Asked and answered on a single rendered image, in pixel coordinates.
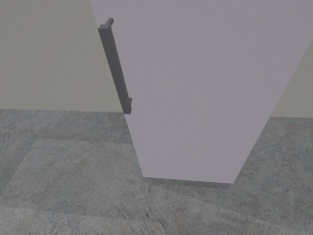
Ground fridge door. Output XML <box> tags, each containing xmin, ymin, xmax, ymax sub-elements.
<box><xmin>90</xmin><ymin>0</ymin><xmax>313</xmax><ymax>184</ymax></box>

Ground handle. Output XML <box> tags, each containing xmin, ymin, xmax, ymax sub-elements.
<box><xmin>98</xmin><ymin>18</ymin><xmax>132</xmax><ymax>115</ymax></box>

